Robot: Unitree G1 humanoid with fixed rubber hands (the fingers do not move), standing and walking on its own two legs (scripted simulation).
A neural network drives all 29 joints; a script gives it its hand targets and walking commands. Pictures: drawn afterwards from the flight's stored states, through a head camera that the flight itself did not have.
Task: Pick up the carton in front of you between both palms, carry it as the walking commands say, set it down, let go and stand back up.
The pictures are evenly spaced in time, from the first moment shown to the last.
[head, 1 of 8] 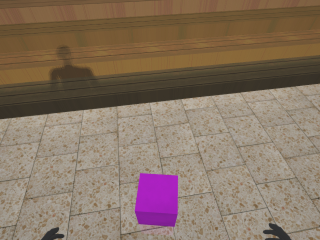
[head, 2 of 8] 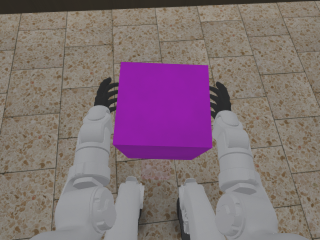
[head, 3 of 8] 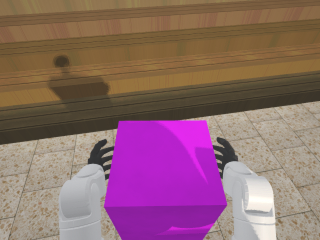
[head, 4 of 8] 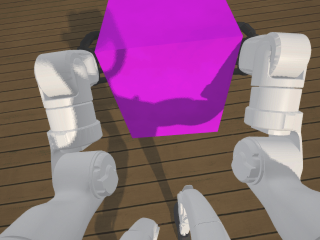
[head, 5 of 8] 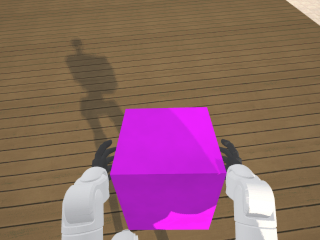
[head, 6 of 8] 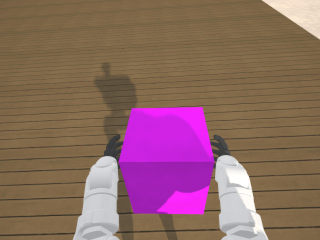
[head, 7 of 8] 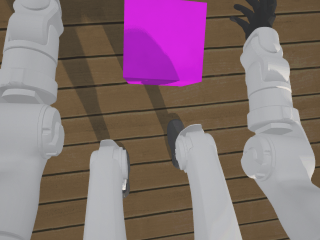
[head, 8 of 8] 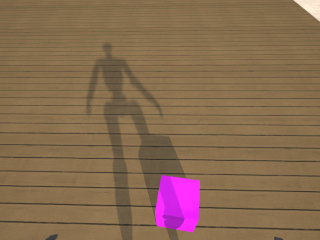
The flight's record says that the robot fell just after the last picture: no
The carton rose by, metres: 2.05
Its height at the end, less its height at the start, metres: +1.26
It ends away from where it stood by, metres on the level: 6.98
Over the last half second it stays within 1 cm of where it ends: yes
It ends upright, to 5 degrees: yes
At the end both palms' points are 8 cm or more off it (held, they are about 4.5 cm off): yes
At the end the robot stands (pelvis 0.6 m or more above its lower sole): yes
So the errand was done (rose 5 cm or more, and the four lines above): yes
